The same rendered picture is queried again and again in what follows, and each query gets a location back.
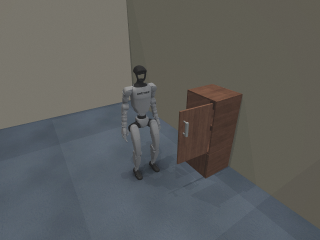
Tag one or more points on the robot right forearm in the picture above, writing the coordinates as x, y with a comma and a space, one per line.
124, 117

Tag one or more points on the robot left hand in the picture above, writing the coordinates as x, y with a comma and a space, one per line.
158, 122

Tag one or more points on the cupboard door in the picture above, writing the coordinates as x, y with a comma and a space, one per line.
196, 144

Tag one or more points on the robot right thigh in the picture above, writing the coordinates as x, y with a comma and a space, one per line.
135, 137

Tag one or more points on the right robot upper arm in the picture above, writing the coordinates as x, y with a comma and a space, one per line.
127, 91

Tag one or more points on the robot left forearm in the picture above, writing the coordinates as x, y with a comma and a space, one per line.
154, 111

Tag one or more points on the left robot upper arm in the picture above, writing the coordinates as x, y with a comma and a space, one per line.
153, 92

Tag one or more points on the robot right hand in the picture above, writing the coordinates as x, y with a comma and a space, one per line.
125, 132

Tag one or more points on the handle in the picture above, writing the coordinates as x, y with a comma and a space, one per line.
186, 129

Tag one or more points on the robot right foot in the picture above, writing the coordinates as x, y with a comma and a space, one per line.
138, 175

